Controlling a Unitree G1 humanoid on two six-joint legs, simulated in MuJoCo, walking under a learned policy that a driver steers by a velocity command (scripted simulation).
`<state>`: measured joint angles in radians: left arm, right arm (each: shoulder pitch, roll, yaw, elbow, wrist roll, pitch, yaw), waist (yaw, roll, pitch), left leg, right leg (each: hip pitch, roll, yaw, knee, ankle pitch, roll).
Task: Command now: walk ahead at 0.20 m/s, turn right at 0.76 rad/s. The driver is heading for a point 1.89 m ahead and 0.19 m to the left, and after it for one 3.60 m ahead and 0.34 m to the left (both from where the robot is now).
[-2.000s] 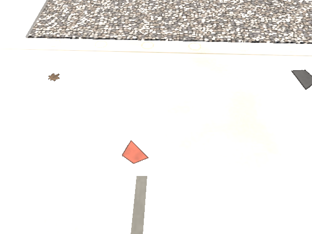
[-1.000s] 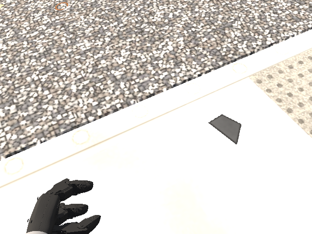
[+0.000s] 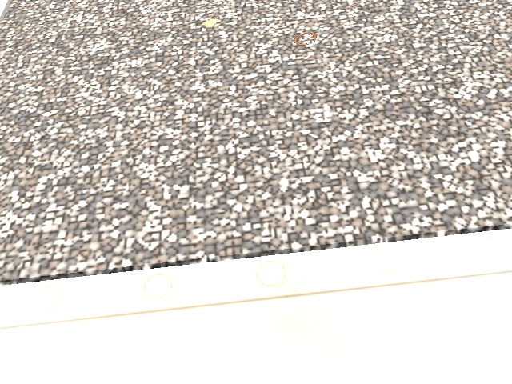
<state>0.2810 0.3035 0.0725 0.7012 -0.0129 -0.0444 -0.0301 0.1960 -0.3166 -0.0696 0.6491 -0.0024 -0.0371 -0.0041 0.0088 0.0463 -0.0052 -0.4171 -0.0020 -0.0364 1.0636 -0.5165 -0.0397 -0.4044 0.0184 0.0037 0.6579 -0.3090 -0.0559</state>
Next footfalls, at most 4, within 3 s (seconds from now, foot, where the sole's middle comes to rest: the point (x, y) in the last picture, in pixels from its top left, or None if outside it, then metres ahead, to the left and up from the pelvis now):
0.38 left None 0.27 0.06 -0.76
0.74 right None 0.26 -0.16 -0.76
1.18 left None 0.17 0.10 -0.76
1.64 right None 0.26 -0.13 -0.76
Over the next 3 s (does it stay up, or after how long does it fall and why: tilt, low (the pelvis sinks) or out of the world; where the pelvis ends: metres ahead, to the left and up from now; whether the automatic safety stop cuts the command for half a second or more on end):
stays up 0.89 0.14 0.01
